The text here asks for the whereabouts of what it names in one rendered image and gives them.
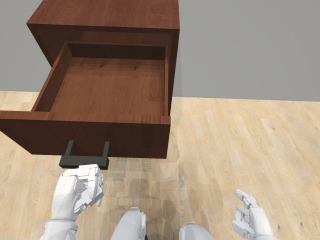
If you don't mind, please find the cabinet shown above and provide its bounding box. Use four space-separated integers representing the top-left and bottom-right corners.
26 0 180 116

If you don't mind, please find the robot left thigh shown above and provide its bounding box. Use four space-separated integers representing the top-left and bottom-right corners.
110 210 147 240

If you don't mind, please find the robot right thigh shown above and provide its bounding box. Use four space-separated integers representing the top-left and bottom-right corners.
179 224 214 240

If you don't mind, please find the robot left forearm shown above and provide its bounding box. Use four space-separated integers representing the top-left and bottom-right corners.
39 219 78 240

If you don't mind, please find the robot left hand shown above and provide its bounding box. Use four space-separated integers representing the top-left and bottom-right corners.
51 164 105 222

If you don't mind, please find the drawer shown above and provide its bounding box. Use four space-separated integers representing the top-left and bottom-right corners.
0 41 171 159

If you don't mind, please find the robot right hand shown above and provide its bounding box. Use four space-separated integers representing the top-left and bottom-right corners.
232 189 274 240

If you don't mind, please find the handle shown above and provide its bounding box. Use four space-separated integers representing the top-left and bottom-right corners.
59 140 111 170

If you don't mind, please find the robot thigh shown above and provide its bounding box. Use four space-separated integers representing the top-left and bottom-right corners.
179 224 214 240
110 210 147 240

